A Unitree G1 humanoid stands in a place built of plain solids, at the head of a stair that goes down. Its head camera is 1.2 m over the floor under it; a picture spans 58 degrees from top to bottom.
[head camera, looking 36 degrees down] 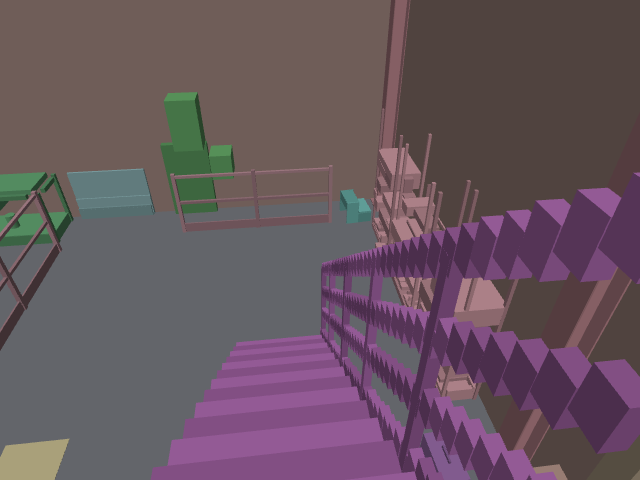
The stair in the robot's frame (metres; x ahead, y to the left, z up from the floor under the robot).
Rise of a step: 0.19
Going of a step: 0.23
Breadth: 1.05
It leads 7 degrees to the left of straight ahead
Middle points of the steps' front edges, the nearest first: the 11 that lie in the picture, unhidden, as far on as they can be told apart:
0.94 0.16 -0.58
1.17 0.19 -0.77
1.39 0.21 -0.97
1.62 0.24 -1.16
1.84 0.27 -1.35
2.07 0.29 -1.55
2.30 0.32 -1.74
2.52 0.35 -1.93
2.75 0.37 -2.13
2.97 0.40 -2.32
3.20 0.42 -2.51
